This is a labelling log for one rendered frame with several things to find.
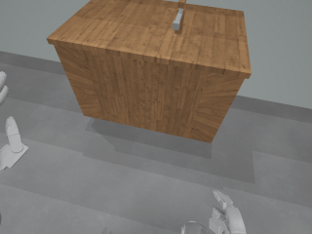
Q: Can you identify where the robot right hand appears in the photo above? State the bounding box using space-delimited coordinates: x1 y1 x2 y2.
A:
209 190 247 234

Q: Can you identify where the robot right thigh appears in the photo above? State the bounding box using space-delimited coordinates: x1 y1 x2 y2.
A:
180 222 211 234

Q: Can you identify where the robot left hand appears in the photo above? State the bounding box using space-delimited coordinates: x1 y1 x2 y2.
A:
0 71 28 175

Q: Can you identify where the counter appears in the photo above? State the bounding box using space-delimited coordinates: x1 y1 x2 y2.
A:
46 0 252 143

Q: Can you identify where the tap lever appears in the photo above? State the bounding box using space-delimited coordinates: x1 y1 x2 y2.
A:
172 8 183 30

